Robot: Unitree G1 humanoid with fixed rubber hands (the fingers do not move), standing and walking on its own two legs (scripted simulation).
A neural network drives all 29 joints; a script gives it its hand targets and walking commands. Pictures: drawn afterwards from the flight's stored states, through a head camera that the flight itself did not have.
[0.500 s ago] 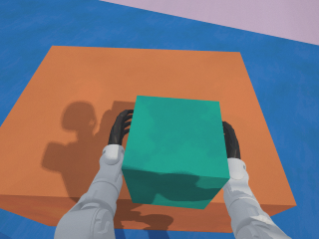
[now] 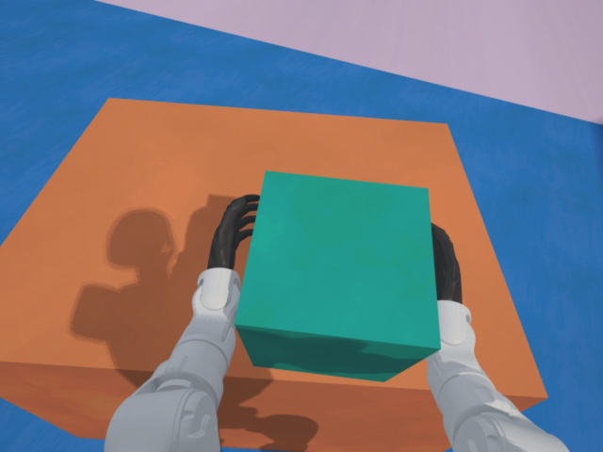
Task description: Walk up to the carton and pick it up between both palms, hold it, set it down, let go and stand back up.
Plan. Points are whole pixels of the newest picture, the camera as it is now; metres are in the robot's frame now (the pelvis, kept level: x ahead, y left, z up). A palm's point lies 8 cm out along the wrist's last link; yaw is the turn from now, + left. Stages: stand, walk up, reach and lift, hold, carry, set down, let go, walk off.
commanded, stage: reach and lift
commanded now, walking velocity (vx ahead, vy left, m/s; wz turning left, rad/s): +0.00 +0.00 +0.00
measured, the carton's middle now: (330, 287) +0.36 -0.01 +0.01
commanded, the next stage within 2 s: none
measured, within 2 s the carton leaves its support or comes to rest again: neither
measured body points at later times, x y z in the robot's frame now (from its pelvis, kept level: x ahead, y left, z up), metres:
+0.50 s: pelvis +0.00 +0.00 +0.00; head +0.03 +0.01 +0.45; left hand +0.40 +0.13 +0.06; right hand +0.38 -0.17 +0.05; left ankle +0.00 +0.12 -0.75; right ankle +0.01 -0.12 -0.75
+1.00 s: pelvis +0.01 +0.01 +0.00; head -0.02 +0.05 +0.45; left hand +0.38 +0.16 +0.15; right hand +0.37 -0.14 +0.14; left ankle +0.00 +0.12 -0.75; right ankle +0.01 -0.12 -0.75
